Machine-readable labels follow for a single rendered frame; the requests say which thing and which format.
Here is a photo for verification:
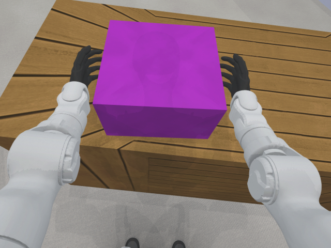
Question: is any robot right upper arm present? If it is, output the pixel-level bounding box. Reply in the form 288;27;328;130
247;155;331;248

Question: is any robot left foot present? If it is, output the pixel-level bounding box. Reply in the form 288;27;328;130
125;238;140;248

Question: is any left robot forearm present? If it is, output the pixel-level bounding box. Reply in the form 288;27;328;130
7;81;91;178

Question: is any robot left upper arm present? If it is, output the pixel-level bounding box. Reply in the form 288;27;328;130
0;130;80;248

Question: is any pedestal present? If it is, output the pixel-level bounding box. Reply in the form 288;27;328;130
0;0;331;211

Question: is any left robot hand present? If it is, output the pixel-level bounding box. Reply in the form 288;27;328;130
69;45;102;88

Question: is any right robot hand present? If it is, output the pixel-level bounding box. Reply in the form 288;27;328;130
220;54;250;98

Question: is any right robot forearm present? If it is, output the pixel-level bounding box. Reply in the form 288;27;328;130
229;90;322;195

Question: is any carton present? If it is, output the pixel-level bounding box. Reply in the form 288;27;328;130
93;20;227;139

